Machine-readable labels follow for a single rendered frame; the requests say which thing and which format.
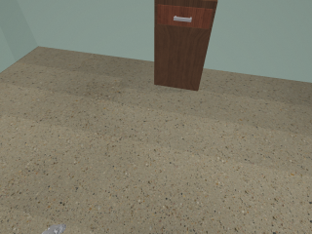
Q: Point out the drawer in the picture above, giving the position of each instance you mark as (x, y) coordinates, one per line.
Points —
(200, 17)

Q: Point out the cabinet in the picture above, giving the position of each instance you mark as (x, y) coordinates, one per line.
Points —
(180, 51)

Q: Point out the handle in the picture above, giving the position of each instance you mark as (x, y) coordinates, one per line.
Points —
(182, 19)

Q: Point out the robot left hand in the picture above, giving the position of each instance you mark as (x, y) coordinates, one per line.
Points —
(55, 229)

